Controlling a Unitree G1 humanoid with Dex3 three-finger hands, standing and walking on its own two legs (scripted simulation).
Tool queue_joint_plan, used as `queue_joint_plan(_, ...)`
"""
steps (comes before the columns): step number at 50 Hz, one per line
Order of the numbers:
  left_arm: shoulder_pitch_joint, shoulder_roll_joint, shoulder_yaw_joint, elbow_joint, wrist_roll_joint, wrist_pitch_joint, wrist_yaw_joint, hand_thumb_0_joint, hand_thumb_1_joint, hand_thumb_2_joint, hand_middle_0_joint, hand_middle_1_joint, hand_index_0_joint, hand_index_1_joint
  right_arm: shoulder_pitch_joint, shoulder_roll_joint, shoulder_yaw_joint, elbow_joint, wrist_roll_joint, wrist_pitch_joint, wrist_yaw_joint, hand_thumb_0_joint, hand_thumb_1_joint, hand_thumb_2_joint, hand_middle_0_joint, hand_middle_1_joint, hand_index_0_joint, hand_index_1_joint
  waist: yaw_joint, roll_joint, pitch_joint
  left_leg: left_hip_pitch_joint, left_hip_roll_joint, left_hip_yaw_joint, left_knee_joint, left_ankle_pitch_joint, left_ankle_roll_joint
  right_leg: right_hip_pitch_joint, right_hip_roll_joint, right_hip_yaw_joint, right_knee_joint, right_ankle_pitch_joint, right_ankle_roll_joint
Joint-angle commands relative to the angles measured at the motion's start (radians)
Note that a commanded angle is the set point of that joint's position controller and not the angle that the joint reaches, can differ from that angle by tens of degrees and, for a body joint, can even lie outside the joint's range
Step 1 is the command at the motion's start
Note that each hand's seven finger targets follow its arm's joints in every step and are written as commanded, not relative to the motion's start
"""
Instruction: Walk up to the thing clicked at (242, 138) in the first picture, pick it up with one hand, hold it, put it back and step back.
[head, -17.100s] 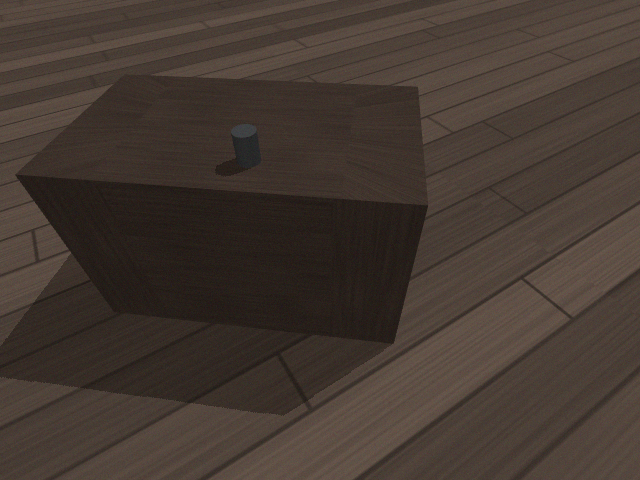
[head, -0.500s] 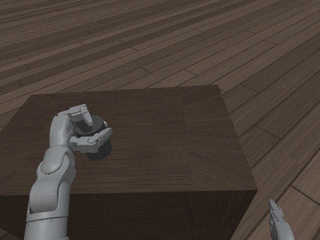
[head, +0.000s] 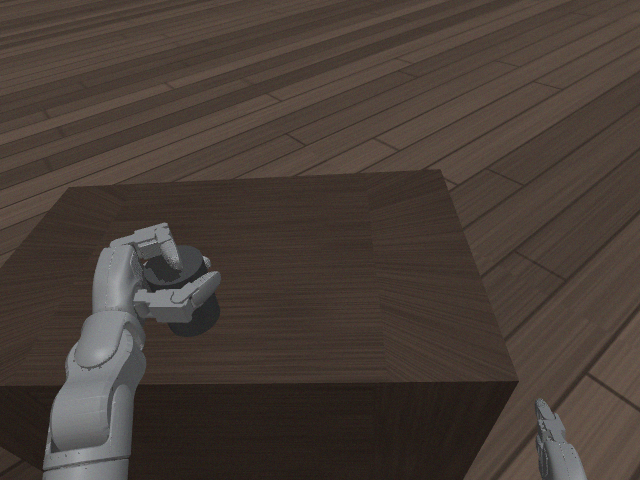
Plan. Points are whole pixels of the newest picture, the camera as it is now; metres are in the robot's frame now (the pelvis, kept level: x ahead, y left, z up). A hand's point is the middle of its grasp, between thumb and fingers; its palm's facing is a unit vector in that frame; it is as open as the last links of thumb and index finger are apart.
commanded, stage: hold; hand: left
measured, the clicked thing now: (184, 291) +0.32 +0.18 +0.13
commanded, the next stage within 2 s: crouch in 0.60 s
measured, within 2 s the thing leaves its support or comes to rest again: neither
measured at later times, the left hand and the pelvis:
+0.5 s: hand (191, 271) +0.32 +0.16 +0.16, palm faces +0.12 -0.99 -0.01, open 5.7 cm; pelvis +0.00 +0.00 +0.00, yaw +0 degrees
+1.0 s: hand (199, 273) +0.34 +0.16 +0.14, palm faces +0.11 -0.99 +0.00, open 5.5 cm; pelvis -0.01 +0.00 +0.00, yaw +0 degrees
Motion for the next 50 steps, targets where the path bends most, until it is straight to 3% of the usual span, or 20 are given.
queue_joint_plan(1, -0.466, 0.162, 0.05, -0.319, -0.023, -0.106, -0.005, 0.0, 0.344, 1.297, -1.267, -1.413, -1.287, -1.414, -0.129, -0.128, -0.035, -0.154, 0.004, -0.064, -0.008, 0.0, 0.539, -0.057, 0.049, 0.051, 0.05, 0.051, -0.015, -0.004, -0.207, 0.042, -0.02, 0.003, -0.071, 0.244, 0.01, 0.069, 0.04, -0.018, -0.055, 0.184, -0.025)
queue_joint_plan(4, -0.444, 0.15, 0.055, -0.265, -0.024, -0.098, -0.006, 0.0, 0.369, 1.313, -1.278, -1.429, -1.298, -1.429, -0.122, -0.125, -0.034, -0.167, 0.005, -0.069, -0.007, 0.0, 0.541, -0.057, 0.049, 0.051, 0.05, 0.051, -0.017, -0.056, -0.196, 0.035, -0.025, 0.007, -0.069, 0.209, 0.02, 0.066, 0.039, -0.019, -0.066, 0.163, -0.017)
queue_joint_plan(6, -0.501, 0.171, 0.058, -0.361, -0.026, -0.111, -0.002, 0.0, 0.359, 1.304, -1.277, -1.424, -1.297, -1.424, -0.114, -0.11, -0.023, -0.158, 0.005, -0.067, -0.006, 0.0, 0.542, -0.056, 0.049, 0.051, 0.05, 0.051, -0.006, -0.017, -0.22, 0.044, -0.024, 0.006, -0.073, 0.214, 0.015, 0.067, 0.04, -0.022, -0.061, 0.162, -0.022)
queue_joint_plan(7, -0.477, 0.174, 0.072, -0.303, -0.024, -0.106, 0.001, 0.0, 0.37, 1.308, -1.273, -1.423, -1.292, -1.424, -0.104, -0.135, -0.041, -0.164, 0.004, -0.069, -0.007, 0.0, 0.538, -0.058, 0.049, 0.051, 0.05, 0.051, -0.011, -0.038, -0.204, 0.034, -0.021, 0.004, -0.074, 0.216, 0.012, 0.063, 0.043, -0.023, -0.059, 0.159, -0.022)
queue_joint_plan(9, -0.443, 0.146, 0.056, -0.287, -0.024, -0.099, 0.002, 0.0, 0.365, 1.315, -1.28, -1.431, -1.299, -1.433, -0.114, -0.104, -0.02, -0.172, 0.007, -0.067, 0.001, 0.0, 0.54, -0.058, 0.049, 0.051, 0.049, 0.051, 0.002, -0.036, -0.204, 0.026, -0.025, 0.005, -0.073, 0.212, 0.013, 0.077, 0.04, -0.022, -0.06, 0.158, -0.023)
queue_joint_plan(10, -0.47, 0.185, 0.099, -0.307, -0.026, -0.103, 0.008, 0.0, 0.372, 1.32, -1.282, -1.433, -1.301, -1.434, -0.107, -0.121, -0.033, -0.189, 0.006, -0.067, -0.001, 0.0, 0.541, -0.057, 0.049, 0.051, 0.049, 0.051, 0.006, -0.049, -0.22, 0.031, -0.022, 0.005, -0.071, 0.22, 0.014, 0.082, 0.042, -0.023, -0.06, 0.161, -0.022)
queue_joint_plan(12, -0.465, 0.192, 0.105, -0.304, -0.023, -0.103, 0.011, 0.0, 0.357, 1.316, -1.284, -1.436, -1.303, -1.437, -0.088, -0.1, -0.022, -0.147, 0.007, -0.057, 0.005, 0.0, 0.538, -0.058, 0.049, 0.05, 0.049, 0.05, 0.012, -0.025, -0.227, 0.024, -0.024, 0.007, -0.065, 0.245, 0.012, 0.096, 0.037, -0.019, -0.054, 0.182, -0.024)
queue_joint_plan(15, -0.467, 0.191, 0.104, -0.322, -0.022, -0.1, 0.015, 0.0, 0.396, 1.329, -1.292, -1.442, -1.312, -1.442, -0.127, -0.132, -0.044, -0.182, 0.007, -0.056, 0.005, 0.0, 0.543, -0.057, 0.049, 0.05, 0.049, 0.05, 0.013, -0.016, -0.234, 0.032, -0.023, 0.009, -0.061, 0.264, 0.008, 0.096, 0.038, -0.016, -0.051, 0.197, -0.026)
queue_joint_plan(18, -0.392, 0.147, 0.073, -0.282, -0.02, -0.097, 0.006, 0.0, 0.404, 1.338, -1.293, -1.449, -1.314, -1.448, -0.15, -0.106, -0.025, -0.184, 0.009, -0.05, 0.009, 0.0, 0.542, -0.057, 0.049, 0.05, 0.05, 0.05, 0.022, -0.025, -0.231, 0.021, -0.026, 0.01, -0.057, 0.277, 0.009, 0.105, 0.034, -0.014, -0.05, 0.211, -0.025)
queue_joint_plan(19, -0.404, 0.14, 0.066, -0.282, -0.023, -0.1, 0.003, 0.0, 0.41, 1.335, -1.306, -1.453, -1.326, -1.453, -0.134, -0.12, -0.033, -0.193, 0.007, -0.052, 0.007, 0.0, 0.536, -0.059, 0.049, 0.05, 0.049, 0.05, 0.004, -0.054, -0.23, 0.036, -0.021, 0.007, -0.055, 0.278, 0.011, 0.097, 0.039, -0.016, -0.048, 0.213, -0.022)
queue_joint_plan(23, -0.41, 0.14, 0.052, -0.293, -0.021, -0.107, -0.003, 0.0, 0.376, 1.323, -1.291, -1.444, -1.313, -1.443, -0.149, -0.126, -0.036, -0.174, 0.007, -0.047, 0.005, 0.0, 0.544, -0.056, 0.049, 0.05, 0.05, 0.05, 0.006, -0.036, -0.218, 0.032, -0.024, 0.008, -0.057, 0.28, 0.012, 0.088, 0.035, -0.014, -0.048, 0.221, -0.024)
queue_joint_plan(24, -0.408, 0.162, 0.078, -0.276, -0.019, -0.11, 0.0, 0.0, 0.388, 1.323, -1.293, -1.441, -1.314, -1.441, -0.13, -0.145, -0.048, -0.169, 0.004, -0.044, 0.0, 0.0, 0.54, -0.057, 0.049, 0.05, 0.05, 0.05, -0.002, -0.052, -0.226, 0.038, -0.021, 0.008, -0.056, 0.292, 0.012, 0.091, 0.037, -0.012, -0.048, 0.231, -0.024)
queue_joint_plan(29, -0.429, 0.171, 0.08, -0.332, -0.016, -0.132, 0.009, 0.0, 0.382, 1.326, -1.292, -1.448, -1.313, -1.448, -0.118, -0.118, -0.032, -0.166, 0.005, -0.047, -0.005, 0.0, 0.54, -0.057, 0.049, 0.05, 0.05, 0.05, -0.006, -0.037, -0.214, 0.035, -0.027, 0.011, -0.062, 0.244, 0.017, 0.08, 0.034, -0.01, -0.054, 0.195, -0.021)
queue_joint_plan(33, -0.425, 0.158, 0.059, -0.349, -0.013, -0.138, 0.013, 0.0, 0.393, 1.319, -1.269, -1.432, -1.291, -1.43, -0.098, -0.104, -0.028, -0.158, 0.002, -0.049, -0.01, 0.0, 0.54, -0.057, 0.049, 0.05, 0.05, 0.05, -0.012, 0.006, -0.234, 0.051, -0.02, 0.007, -0.058, 0.297, 0.005, 0.082, 0.039, -0.014, -0.042, 0.232, -0.027)
queue_joint_plan(35, -0.447, 0.179, 0.088, -0.355, -0.025, -0.137, 0.011, 0.0, 0.314, 1.343, -1.3, -1.473, -1.316, -1.479, -0.101, -0.13, -0.041, -0.183, 0.002, -0.059, -0.014, 0.0, 0.527, -0.065, 0.05, 0.051, 0.05, 0.051, -0.021, -0.018, -0.237, 0.051, -0.018, 0.006, -0.058, 0.279, 0.01, 0.087, 0.042, -0.016, -0.045, 0.224, -0.023)
queue_joint_plan(39, -0.43, 0.14, 0.055, -0.264, -0.023, -0.12, 0.0, 0.0, 0.355, 1.324, -1.389, -1.491, -1.406, -1.489, -0.119, -0.071, 0.001, -0.139, 0.004, -0.058, -0.005, 0.0, 0.56, -0.047, 0.05, 0.05, 0.05, 0.05, -0.005, -0.032, -0.179, 0.017, -0.023, 0.007, -0.062, 0.246, 0.015, 0.073, 0.037, -0.017, -0.055, 0.198, -0.022)
queue_joint_plan(41, -0.429, 0.145, 0.06, -0.18, -0.025, -0.112, -0.006, 0.0, 0.364, 1.328, -1.412, -1.506, -1.43, -1.503, -0.144, -0.131, -0.038, -0.147, 0.003, -0.057, -0.005, 0.0, 0.562, -0.045, 0.05, 0.05, 0.05, 0.05, -0.013, -0.056, -0.152, 0.004, -0.023, 0.008, -0.073, 0.194, 0.019, 0.048, 0.039, -0.019, -0.066, 0.155, -0.02)
queue_joint_plan(42, -0.453, 0.132, 0.034, -0.16, -0.016, -0.113, -0.012, 0.0, 0.367, 1.34, -1.408, -1.51, -1.426, -1.508, -0.132, -0.111, -0.019, -0.146, 0.003, -0.058, -0.003, 0.0, 0.567, -0.045, 0.05, 0.05, 0.05, 0.05, -0.023, -0.064, -0.15, 0.009, -0.024, 0.01, -0.076, 0.176, 0.022, 0.04, 0.037, -0.015, -0.07, 0.144, -0.02)
queue_joint_plan(44, -0.449, 0.144, 0.059, -0.08, -0.014, -0.122, -0.016, 0.0, 0.358, 1.344, -1.397, -1.512, -1.418, -1.508, -0.123, -0.105, -0.014, -0.128, 0.005, -0.055, 0.006, 0.0, 0.571, -0.044, 0.05, 0.05, 0.05, 0.05, -0.018, -0.079, -0.132, -0.011, -0.022, 0.008, -0.081, 0.159, 0.022, 0.029, 0.039, -0.015, -0.072, 0.124, -0.02)
queue_joint_plan(50, -0.58, 0.177, 0.074, 0.063, 0.0, -0.249, -0.014, 0.0, 0.391, 1.319, -1.381, -1.491, -1.408, -1.48, -0.124, -0.126, -0.021, -0.138, 0.004, -0.054, 0.016, 0.0, 0.576, -0.042, 0.05, 0.051, 0.05, 0.051, -0.025, -0.087, -0.215, -0.016, -0.023, 0.009, -0.052, 0.208, 0.021, 0.04, 0.037, -0.001, -0.043, 0.172, -0.02)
